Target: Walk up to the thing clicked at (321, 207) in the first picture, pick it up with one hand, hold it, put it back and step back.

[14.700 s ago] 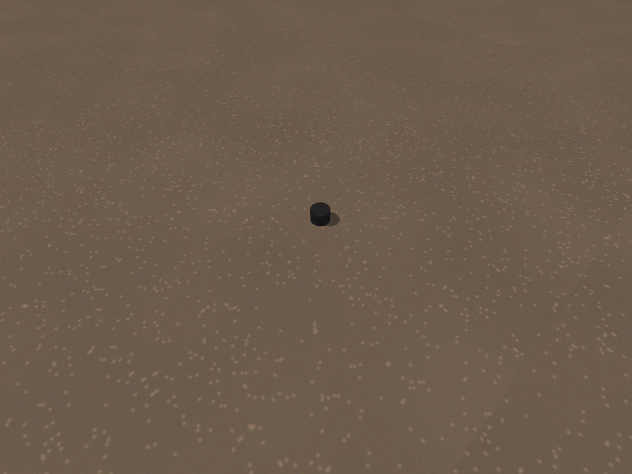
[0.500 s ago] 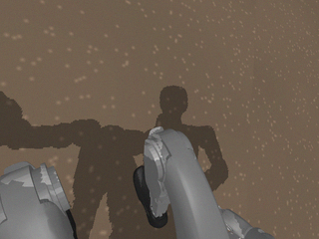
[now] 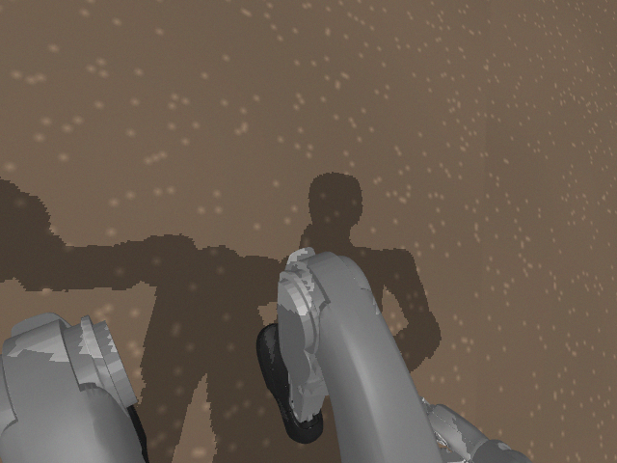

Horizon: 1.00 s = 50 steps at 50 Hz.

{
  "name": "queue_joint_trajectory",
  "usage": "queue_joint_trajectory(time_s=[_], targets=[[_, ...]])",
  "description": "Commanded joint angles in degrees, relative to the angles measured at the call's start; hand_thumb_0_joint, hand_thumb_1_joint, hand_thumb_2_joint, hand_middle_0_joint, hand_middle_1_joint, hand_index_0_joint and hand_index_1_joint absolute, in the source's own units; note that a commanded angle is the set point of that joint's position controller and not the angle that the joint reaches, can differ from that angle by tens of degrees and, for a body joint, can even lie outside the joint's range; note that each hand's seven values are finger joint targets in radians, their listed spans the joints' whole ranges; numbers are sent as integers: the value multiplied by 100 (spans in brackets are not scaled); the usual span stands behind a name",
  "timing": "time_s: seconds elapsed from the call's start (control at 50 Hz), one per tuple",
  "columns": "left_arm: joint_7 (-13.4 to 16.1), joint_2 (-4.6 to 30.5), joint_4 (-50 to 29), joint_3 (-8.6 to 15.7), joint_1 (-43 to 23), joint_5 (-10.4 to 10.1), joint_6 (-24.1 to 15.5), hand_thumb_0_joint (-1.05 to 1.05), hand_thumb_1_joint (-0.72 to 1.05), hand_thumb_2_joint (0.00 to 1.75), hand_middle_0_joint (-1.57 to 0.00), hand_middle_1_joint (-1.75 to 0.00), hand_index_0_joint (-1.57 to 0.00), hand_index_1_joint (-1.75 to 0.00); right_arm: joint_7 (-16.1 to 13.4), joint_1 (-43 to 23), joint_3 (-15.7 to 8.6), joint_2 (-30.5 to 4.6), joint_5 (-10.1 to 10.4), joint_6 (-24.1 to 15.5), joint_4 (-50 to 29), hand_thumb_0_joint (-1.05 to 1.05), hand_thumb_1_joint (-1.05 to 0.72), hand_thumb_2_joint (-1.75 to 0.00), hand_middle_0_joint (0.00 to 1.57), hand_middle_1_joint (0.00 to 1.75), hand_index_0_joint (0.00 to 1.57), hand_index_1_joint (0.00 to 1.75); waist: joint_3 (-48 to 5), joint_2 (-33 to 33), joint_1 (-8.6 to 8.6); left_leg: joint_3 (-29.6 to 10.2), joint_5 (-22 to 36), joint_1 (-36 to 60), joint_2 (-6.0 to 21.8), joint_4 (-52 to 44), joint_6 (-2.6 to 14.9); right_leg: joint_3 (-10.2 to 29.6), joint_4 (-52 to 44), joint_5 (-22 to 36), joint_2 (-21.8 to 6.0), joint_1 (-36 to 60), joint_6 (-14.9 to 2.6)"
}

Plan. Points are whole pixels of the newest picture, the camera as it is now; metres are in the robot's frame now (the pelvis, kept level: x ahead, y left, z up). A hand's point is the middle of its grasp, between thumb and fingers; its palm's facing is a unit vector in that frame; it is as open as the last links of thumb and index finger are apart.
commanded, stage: close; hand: left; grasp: from above
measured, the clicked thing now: out of the picture +0.41 +0.34 -0.27
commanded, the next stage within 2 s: settle in 0.32 s
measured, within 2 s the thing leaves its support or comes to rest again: leaves its support in 0.78 s
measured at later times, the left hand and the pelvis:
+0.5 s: hand out of the picture +0.40 +0.34 -0.24, palm faces -0.43 -0.17 -0.89, open 11.2 cm; pelvis +0.00 +0.00 +0.00, yaw +0 degrees
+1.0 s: hand out of the picture +0.40 +0.35 -0.19, palm faces -0.38 -0.14 -0.91, open 11.2 cm; pelvis +0.01 +0.00 +0.01, yaw +3 degrees
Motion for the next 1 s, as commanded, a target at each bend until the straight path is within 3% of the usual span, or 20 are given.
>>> queue_joint_trajectory(time_s=[0.0, 0.1, 0.16, 0.26, 0.3, 0.36, 0.4, 0.42, 0.5, 0.58, 0.62, 0.66, 0.68, 0.72, 0.74, 0.8, 0.88, 0.92, 0.96, 0.98], targets=[[115, 1092, -355, -30, -980, -81, 14, 0, 19, 70, -54, -87, -58, -82, -100, 895, -480, -1777, 66, -25, -11, 0, -89, -90, 20, 30, 20, 30, -3147, 2371, -208, 762, 605, 2350, 36, -1473, 197, -686, -1360, 1023, 169, 1585, -437], [133, 1066, -434, 45, -885, -91, -6, 0, 23, 72, -56, -89, -60, -84, -107, 952, -478, -1760, 38, 18, -25, 0, -89, -90, 20, 30, 20, 30, -3407, 2478, -128, 737, 794, 2500, 45, -1522, 174, -714, -1314, 1195, 190, 1716, -449], [99, 918, -417, -98, -1002, -94, 5, 0, 29, 74, -62, -86, -65, -83, -106, 941, -469, -1704, 56, 23, -72, 0, -89, -90, 20, 30, 20, 30, -3257, 2349, -240, 762, 718, 2373, 40, -1414, 196, -682, -1310, 1196, 179, 1628, -424], [51, 1024, -427, -49, -1000, -103, 26, 0, 34, 75, -67, -85, -70, -82, -113, 942, -455, -1709, 65, 14, -91, 0, -89, -90, 20, 30, 20, 30, -3187, 2312, -215, 758, 650, 2379, 34, -1464, 193, -677, -1303, 1088, 165, 1610, -436], [98, 1092, -441, 53, -958, -123, 25, 0, 35, 79, -69, -85, -71, -83, -145, 939, -482, -1722, 102, 46, -66, 0, -89, -90, 20, 30, 20, 30, -3366, 2453, -129, 748, 723, 2448, 39, -1523, 166, -661, -1295, 1139, 180, 1679, -467], [70, 955, -397, -59, -1087, -71, 29, 0, 40, 76, -72, -84, -75, -81, -110, 1053, -444, -1697, 45, 45, -85, 0, -89, -90, 20, 30, 20, 30, -3292, 2395, -256, 753, 795, 2397, 24, -1422, 199, -706, -1277, 1250, 166, 1567, -427], [93, 1083, -383, 72, -934, -109, 11, 0, 44, 76, -75, -83, -78, -80, -142, 1017, -462, -1749, 54, 79, -65, 0, -89, -90, 20, 30, 20, 30, -3381, 2379, -167, 746, 798, 2426, 29, -1499, 187, -707, -1325, 1224, 182, 1679, -439], [63, 1052, -359, 11, -973, -90, 13, 0, 37, 79, -74, -89, -78, -85, -128, 996, -447, -1697, 80, 61, -67, 0, -91, -90, 20, 30, 20, 30, -3295, 2427, -179, 749, 801, 2449, 28, -1458, 179, -706, -1249, 1241, 156, 1602, -436], [-2, 1119, -507, 11, -1100, -125, 48, 0, 38, 86, -74, -93, -78, -90, -135, 1001, -458, -1690, 64, 66, -81, 0, -91, -90, 20, 30, 20, 30, -3324, 2438, -196, 799, 749, 2412, 22, -1422, 200, -647, -1301, 1200, 154, 1670, -428], [-84, 1393, -982, 342, -1058, -133, 80, 0, 39, 89, -77, -91, -80, -89, -169, 1074, -576, -1670, 107, 134, -13, 0, -91, -90, 20, 30, 20, 30, -3920, 2878, 80, 811, 1009, 2723, 24, -1512, 149, -621, -1201, 1361, 152, 1785, -481], [-126, 1182, -1048, 265, -1070, -106, 85, 0, 42, 89, -78, -92, -81, -89, -146, 1117, -673, -1693, 89, 134, -10, 0, -91, -90, 20, 30, 20, 30, -3860, 2995, -27, 814, 1040, 2779, 2, -1529, 130, -666, -1125, 1407, 131, 1639, -496], [-144, 1292, -1308, 373, -1030, -72, 93, 0, 44, 89, -80, -91, -83, -89, -136, 1077, -741, -1680, 126, 150, -14, 0, -91, -90, 20, 30, 20, 30, -3868, 3106, 63, 849, 987, 2746, -1, -1515, 125, -638, -1113, 1358, 123, 1559, -513], [-154, 1217, -1874, 383, -1238, -114, 53, 0, 43, 87, -79, -89, -82, -86, -137, 1039, -814, -1711, 139, 158, -82, 0, -90, -90, 20, 30, 20, 30, -4205, 3247, 152, 871, 1088, 2908, -20, -1584, 104, -641, -1154, 1422, 118, 1632, -520], [-226, 1030, -1991, 249, -1030, -92, 98, 0, 44, 87, -80, -91, -83, -88, -102, 996, -895, -1607, 206, 159, -75, 0, -91, -90, 20, 30, 20, 30, -4232, 3357, 184, 962, 1072, 2899, -9, -1531, 119, -523, -1170, 1426, 136, 1622, -536], [-239, 1013, -2154, 352, -1022, -153, 113, 0, 44, 87, -80, -89, -83, -87, -94, 1074, -954, -1612, 236, 167, -24, 0, -91, -90, 20, 30, 20, 30, -4299, 3246, 209, 985, 1109, 2871, -29, -1521, 132, -544, -1218, 1465, 117, 1628, -517], [-355, 869, -2651, 429, -713, -202, 222, 0, 46, 87, -81, -91, -84, -88, -67, 1175, -1155, -1528, 391, 230, 3, 0, -90, -90, 20, 30, 20, 30, -4741, 3485, 481, 1034, 1304, 3116, -48, -1684, 101, -460, -1194, 1551, 88, 1588, -574], [-567, 478, -2988, 238, -879, -292, 441, 0, 48, 85, -83, -89, -86, -86, -65, 1255, -1392, -1468, 641, 399, 22, 0, -90, -90, 20, 30, 20, 30, -4977, 3463, 533, 1078, 1298, 3201, -81, -1869, 116, -404, -1273, 1549, 35, 1364, -604], [-725, 114, -2540, -20, -795, -305, 584, 0, 49, 84, -84, -88, -87, -85, -79, 1296, -1434, -1376, 718, 484, 85, 0, -91, -90, 20, 30, 20, 30, -4515, 2954, 456, 1141, 1103, 2811, -83, -1824, 194, -313, -1434, 1422, 50, 1255, -571], [-887, 203, -2743, 3, -1016, -338, 607, 0, 51, 87, -85, -90, -88, -87, -125, 1393, -1464, -1344, 798, 556, 84, 0, -90, -90, 20, 30, 20, 30, -4659, 2800, 490, 1152, 1078, 2756, -114, -1859, 231, -246, -1493, 1375, 24, 1335, -573], [-981, 55, -2706, -81, -954, -354, 629, 0, 52, 87, -86, -92, -89, -88, -144, 1380, -1460, -1288, 810, 586, 57, 0, -91, -90, 20, 30, 20, 30, -4633, 2741, 519, 1188, 1098, 2729, -130, -1889, 245, -212, -1528, 1387, 11, 1418, -568]])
